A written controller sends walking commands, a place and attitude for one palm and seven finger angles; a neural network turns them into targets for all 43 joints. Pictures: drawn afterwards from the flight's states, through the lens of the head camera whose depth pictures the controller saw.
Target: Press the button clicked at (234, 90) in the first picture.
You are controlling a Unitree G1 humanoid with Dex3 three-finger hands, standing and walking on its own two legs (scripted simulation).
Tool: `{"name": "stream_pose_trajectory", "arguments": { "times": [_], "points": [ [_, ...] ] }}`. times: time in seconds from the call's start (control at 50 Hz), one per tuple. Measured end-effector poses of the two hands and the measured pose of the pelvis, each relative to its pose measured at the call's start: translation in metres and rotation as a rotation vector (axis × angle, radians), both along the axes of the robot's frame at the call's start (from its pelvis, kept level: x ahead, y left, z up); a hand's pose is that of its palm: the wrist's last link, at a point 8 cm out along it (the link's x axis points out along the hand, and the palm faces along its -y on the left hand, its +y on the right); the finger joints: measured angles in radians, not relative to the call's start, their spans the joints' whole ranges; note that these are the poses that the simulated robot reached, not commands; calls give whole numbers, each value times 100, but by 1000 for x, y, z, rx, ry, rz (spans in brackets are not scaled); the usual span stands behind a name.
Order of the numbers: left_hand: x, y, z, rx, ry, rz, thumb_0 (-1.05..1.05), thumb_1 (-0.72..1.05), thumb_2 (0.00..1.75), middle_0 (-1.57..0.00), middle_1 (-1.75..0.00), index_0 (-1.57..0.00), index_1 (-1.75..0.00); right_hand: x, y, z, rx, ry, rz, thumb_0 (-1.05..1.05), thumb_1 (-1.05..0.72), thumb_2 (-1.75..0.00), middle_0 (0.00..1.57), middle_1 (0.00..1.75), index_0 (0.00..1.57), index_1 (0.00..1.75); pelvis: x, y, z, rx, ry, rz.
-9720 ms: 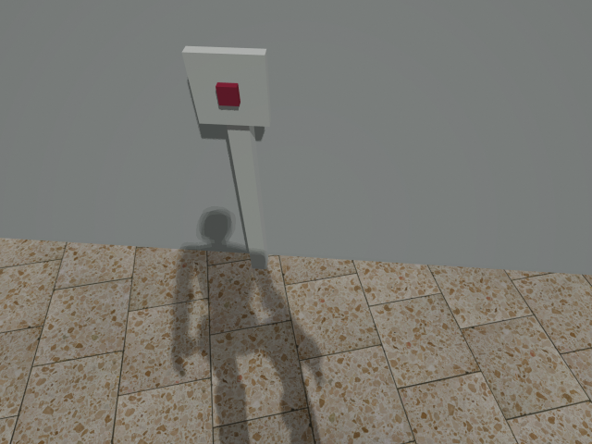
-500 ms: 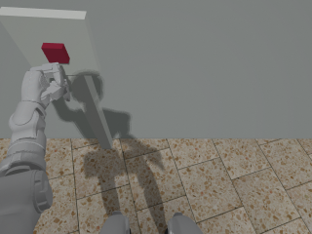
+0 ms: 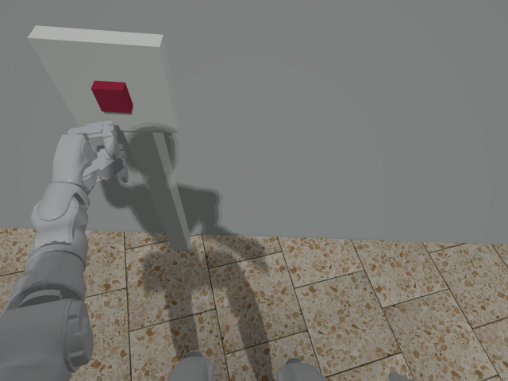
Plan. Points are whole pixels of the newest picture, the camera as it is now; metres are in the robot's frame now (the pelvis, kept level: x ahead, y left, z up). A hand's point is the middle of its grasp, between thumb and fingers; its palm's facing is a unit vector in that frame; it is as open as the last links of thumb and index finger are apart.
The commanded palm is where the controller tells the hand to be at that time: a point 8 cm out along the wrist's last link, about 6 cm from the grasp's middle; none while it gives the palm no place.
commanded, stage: aim a knuckle at the button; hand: left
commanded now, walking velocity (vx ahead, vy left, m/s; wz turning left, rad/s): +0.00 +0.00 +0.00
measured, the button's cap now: (113, 95) +0.55 +0.22 +0.10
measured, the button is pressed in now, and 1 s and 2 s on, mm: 0 4 6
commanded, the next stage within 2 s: press the button with the knuckle in 0.12 s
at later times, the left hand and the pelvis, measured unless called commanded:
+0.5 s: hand (130, 147) +0.47 +0.19 +0.06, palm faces -0.02 -1.00 -0.02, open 3.1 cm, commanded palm +0.45 +0.24 +0.07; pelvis +0.00 -0.01 -0.01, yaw +0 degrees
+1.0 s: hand (133, 132) +0.49 +0.19 +0.07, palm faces -0.02 -1.00 -0.03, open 3.1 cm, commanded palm +0.48 +0.24 +0.07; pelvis -0.01 -0.01 -0.01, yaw -1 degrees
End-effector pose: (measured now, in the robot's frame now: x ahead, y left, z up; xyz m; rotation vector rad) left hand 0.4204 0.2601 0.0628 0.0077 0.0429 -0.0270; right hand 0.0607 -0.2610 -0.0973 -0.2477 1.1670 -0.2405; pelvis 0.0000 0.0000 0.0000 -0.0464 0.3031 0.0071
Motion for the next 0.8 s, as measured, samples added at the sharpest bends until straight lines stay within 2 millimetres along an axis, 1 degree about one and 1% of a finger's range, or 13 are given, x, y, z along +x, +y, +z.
{"name": "stream_pose_trajectory", "arguments": {
  "times": [0.08,0.18,0.36,0.58,0.7,0.8],
  "points": [
    [2,-3,-4,1,9,1,2,90,90,-130,-150,-130,-150,7,0,-1,-3,-20,15,0,-90,-90,21,30,20,30,-2,0,-2,1,3,2],
    [5,-7,-2,11,-9,1,2,90,90,-130,-150,-130,-150,4,1,-4,4,-13,12,0,-90,-90,21,30,20,30,-3,-1,-4,1,7,0],
    [13,-8,0,20,0,9,2,90,90,-130,-150,-130,-150,-20,0,-9,17,52,-20,0,-90,-90,21,30,20,30,-3,-4,-4,3,12,-3],
    [35,-15,3,19,2,7,2,90,90,-130,-150,-130,-150,-51,-8,-11,0,126,-66,0,-90,-90,21,30,20,30,-5,-7,-7,4,37,-11],
    [43,-17,4,14,3,7,2,90,90,-130,-150,-130,-150,-61,-10,-9,-3,150,-84,0,-90,-90,21,30,20,30,-4,-8,-7,5,44,-18],
    [45,-17,6,21,-3,13,2,90,90,-130,-150,-130,-150,-63,-10,-8,-2,158,-89,0,-90,-90,21,30,20,30,-3,-8,-6,4,47,-19]
  ]
}}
